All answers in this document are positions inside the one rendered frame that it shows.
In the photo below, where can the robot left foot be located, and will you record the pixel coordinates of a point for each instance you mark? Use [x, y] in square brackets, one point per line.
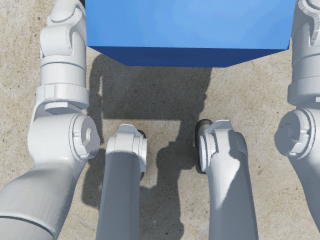
[144, 136]

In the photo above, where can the robot left forearm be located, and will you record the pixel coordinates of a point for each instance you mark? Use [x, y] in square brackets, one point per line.
[63, 62]

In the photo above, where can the left robot upper arm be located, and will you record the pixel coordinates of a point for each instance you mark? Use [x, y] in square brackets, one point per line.
[35, 205]

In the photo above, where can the carton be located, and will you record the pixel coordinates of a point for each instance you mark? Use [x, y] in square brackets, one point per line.
[188, 33]

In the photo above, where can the right robot upper arm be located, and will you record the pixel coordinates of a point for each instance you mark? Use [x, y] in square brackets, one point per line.
[298, 138]

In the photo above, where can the left robot thigh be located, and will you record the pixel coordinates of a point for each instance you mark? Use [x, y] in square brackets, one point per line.
[119, 217]

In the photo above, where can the robot right forearm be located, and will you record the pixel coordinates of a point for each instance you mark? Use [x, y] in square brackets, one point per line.
[304, 90]

